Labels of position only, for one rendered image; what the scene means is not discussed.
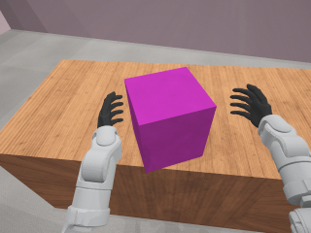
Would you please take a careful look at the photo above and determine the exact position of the right robot upper arm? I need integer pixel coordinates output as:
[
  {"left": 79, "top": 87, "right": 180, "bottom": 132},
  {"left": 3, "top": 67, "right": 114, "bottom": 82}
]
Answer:
[{"left": 289, "top": 208, "right": 311, "bottom": 233}]

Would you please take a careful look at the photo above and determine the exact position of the robot right forearm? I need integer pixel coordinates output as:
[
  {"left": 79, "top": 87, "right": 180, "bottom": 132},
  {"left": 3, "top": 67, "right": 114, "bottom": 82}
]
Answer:
[{"left": 258, "top": 115, "right": 311, "bottom": 209}]

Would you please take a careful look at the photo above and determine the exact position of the carton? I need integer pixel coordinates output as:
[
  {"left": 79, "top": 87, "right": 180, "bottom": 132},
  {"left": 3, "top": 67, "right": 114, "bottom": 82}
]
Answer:
[{"left": 124, "top": 66, "right": 217, "bottom": 173}]

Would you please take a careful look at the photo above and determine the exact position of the right robot hand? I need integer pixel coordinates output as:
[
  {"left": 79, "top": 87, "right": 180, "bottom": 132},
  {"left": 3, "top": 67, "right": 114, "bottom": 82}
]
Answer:
[{"left": 229, "top": 83, "right": 273, "bottom": 128}]

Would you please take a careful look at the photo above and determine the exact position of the left robot hand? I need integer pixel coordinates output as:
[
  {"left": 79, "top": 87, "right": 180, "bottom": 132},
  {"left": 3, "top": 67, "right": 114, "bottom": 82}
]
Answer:
[{"left": 97, "top": 91, "right": 123, "bottom": 128}]

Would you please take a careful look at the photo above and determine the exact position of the pedestal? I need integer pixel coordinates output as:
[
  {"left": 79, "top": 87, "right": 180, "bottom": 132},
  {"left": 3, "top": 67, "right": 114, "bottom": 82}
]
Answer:
[{"left": 0, "top": 59, "right": 311, "bottom": 233}]

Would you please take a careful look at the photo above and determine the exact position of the robot left forearm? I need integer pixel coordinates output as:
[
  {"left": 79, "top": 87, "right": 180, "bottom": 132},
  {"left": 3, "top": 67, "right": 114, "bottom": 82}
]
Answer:
[{"left": 61, "top": 125, "right": 122, "bottom": 233}]

